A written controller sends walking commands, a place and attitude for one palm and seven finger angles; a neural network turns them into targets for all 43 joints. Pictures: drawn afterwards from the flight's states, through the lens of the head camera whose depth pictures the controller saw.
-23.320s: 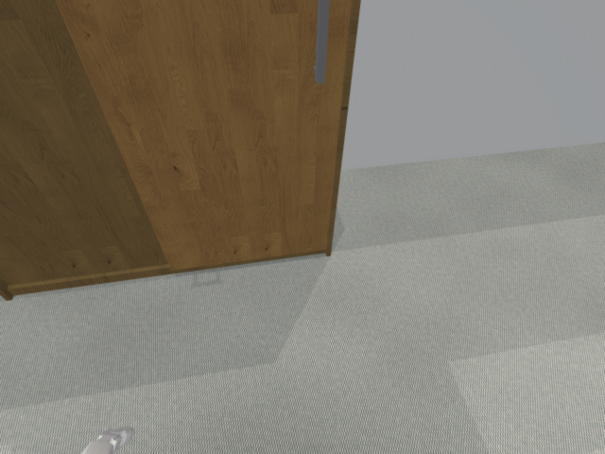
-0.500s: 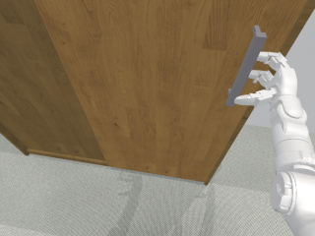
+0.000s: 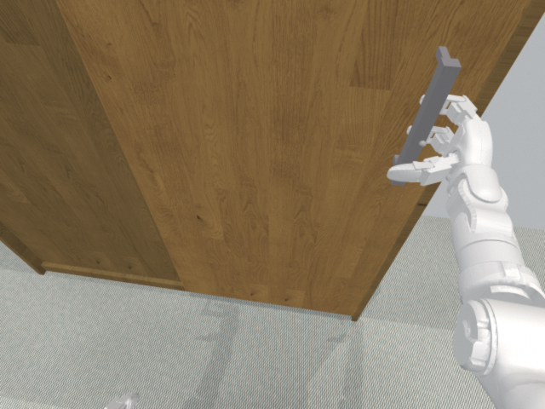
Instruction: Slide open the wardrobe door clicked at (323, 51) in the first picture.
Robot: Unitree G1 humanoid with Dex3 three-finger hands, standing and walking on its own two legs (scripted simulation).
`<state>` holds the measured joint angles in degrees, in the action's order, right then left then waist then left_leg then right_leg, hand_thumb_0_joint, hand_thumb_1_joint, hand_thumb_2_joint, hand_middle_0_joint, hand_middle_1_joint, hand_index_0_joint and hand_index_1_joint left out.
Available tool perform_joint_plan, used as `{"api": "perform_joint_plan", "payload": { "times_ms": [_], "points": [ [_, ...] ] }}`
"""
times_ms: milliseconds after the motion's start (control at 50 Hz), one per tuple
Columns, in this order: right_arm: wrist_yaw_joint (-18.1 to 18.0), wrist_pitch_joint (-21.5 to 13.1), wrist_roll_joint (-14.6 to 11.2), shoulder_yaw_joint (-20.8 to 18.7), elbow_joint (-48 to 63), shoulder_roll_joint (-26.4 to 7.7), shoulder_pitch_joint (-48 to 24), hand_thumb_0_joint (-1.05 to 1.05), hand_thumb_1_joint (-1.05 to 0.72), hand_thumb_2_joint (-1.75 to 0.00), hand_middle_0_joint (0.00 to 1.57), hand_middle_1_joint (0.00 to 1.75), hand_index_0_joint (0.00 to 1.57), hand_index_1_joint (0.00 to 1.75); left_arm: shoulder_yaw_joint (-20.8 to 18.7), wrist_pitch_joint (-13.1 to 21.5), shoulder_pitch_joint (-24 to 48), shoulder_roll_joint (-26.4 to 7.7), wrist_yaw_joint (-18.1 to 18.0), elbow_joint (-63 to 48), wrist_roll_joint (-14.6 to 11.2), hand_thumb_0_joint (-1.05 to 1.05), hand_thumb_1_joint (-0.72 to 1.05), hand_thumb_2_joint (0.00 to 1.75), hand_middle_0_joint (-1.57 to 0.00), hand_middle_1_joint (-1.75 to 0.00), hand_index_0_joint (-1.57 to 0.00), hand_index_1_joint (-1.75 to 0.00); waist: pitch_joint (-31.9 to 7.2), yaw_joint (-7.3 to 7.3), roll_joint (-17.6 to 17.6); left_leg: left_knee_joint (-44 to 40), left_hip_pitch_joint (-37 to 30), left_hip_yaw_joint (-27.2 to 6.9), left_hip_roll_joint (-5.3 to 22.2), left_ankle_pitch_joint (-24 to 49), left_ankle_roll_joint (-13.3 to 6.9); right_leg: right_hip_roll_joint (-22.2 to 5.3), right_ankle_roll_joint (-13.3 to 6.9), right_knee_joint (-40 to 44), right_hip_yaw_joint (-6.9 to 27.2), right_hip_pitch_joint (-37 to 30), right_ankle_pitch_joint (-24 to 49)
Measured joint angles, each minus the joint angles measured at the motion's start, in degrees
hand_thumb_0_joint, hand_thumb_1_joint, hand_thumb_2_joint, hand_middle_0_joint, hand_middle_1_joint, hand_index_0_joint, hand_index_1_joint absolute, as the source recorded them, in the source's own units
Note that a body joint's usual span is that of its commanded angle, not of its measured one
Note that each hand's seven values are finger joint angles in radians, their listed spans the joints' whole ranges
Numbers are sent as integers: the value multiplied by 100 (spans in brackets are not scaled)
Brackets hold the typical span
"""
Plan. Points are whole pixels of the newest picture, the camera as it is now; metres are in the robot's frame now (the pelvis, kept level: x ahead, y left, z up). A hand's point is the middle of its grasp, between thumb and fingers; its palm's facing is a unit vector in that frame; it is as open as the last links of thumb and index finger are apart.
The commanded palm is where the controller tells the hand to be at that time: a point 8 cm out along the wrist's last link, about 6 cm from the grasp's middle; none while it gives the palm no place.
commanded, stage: slide the fingers in behind the handle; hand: right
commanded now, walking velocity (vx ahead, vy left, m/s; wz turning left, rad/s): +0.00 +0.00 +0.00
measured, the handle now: (417, 123) +0.52 -0.14 +0.16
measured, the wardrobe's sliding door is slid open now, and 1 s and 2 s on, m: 0.00 0.00 0.00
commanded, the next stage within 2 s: grip the handle and tug to test in 0.96 s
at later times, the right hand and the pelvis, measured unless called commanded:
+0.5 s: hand (407, 143) +0.46 -0.12 +0.17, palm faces +0.02 +1.00 -0.01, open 14.0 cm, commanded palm +0.44 -0.17 +0.16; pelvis +0.00 +0.01 +0.00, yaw -1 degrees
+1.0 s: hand (403, 139) +0.48 -0.12 +0.16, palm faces +0.01 +1.00 +0.00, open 14.0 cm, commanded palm +0.45 -0.16 +0.16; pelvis +0.00 +0.00 +0.00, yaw +0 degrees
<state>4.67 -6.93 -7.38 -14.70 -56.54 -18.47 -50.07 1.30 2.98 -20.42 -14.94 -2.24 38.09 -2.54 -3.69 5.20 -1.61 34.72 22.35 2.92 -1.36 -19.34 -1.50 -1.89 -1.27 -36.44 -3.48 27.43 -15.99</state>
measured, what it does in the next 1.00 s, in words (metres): stands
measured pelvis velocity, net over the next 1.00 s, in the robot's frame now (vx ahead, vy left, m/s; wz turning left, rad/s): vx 0.00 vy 0.00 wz -0.01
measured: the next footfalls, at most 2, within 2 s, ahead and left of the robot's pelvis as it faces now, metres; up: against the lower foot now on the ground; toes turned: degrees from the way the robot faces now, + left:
none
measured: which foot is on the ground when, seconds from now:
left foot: down 0.00-1.00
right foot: down 0.00-1.00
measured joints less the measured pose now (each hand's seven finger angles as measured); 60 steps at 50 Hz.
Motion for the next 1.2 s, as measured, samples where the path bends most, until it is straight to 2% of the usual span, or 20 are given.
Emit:
{"api": "perform_joint_plan", "payload": {
  "times_ms": [100, 200, 260, 380, 540, 680, 960, 1200],
  "points": [
    [77, -188, -67, 68, 307, 46, 226, -1, 50, -30, 30, 120, 30, 120, -46, -15, -101, -28, 20, 65, -11, 0, 91, 90, -20, -30, -20, -30, -24, -50, -27, -26, -53, 1, -23, -8, -25, -20, 27, 23, 5, -53, -9],
    [142, 66, -124, 112, 224, 48, 241, -1, 50, -30, 30, 120, 30, 120, -41, -107, -94, -44, -9, 94, -52, 1, 91, 90, -20, -30, -20, -30, -28, -46, -43, -86, -137, 30, -38, 6, -41, -28, 41, 66, 38, -121, 6],
    [83, 117, -127, 137, 277, 87, 251, -1, 50, -30, 30, 120, 30, 120, -53, -98, -57, -47, -21, 76, -50, 1, 91, 90, -20, -30, -20, -30, 8, -44, -57, -105, -148, 44, -38, 24, -49, -26, 47, 89, 51, -130, 32],
    [-65, -61, -125, 198, 398, 248, 240, -1, 50, -30, 30, 120, 29, 120, -54, -37, 20, -18, -1, 109, -24, 1, 91, 90, -20, -30, -20, -30, 3, -68, -53, -98, -146, 43, -30, 32, -56, -17, 57, 123, 51, -146, 63],
    [-222, 4, -61, 295, 128, 284, 30, -1, 50, -30, 30, 120, 29, 120, -32, -36, 71, 11, 20, 99, -17, 0, 91, 90, -20, -30, -20, -30, 13, -72, -77, -78, -125, 66, -12, 33, -56, 3, 54, 126, 74, -125, 87],
    [-311, -149, -67, 399, -46, 328, -112, -1, 50, -30, 29, 120, 28, 120, -24, 22, 36, 28, 40, 178, -3, 0, 91, 90, -20, -30, -20, -30, 40, -96, -59, -36, -81, 96, 9, 16, -50, 26, 50, 95, 103, -71, 89],
    [-244, -263, -11, 264, -277, 255, -260, -1, 50, -30, 30, 120, 29, 120, -49, 55, -80, -6, 49, 220, 28, 0, 91, 90, -20, -30, -20, -30, 13, 1, -30, 8, 49, 42, 8, -1, -30, 20, 30, 41, 54, 44, 45],
    [-271, -178, 7, 267, -30, 296, -49, -1, 44, -33, 31, 121, 30, 121, -60, -19, -115, 20, 60, 167, 14, 1, 91, 90, -20, -30, -20, -30, -12, -11, -45, -37, -46, -6, -3, -21, -16, 9, 21, 57, 12, -54, -9]
  ]
}}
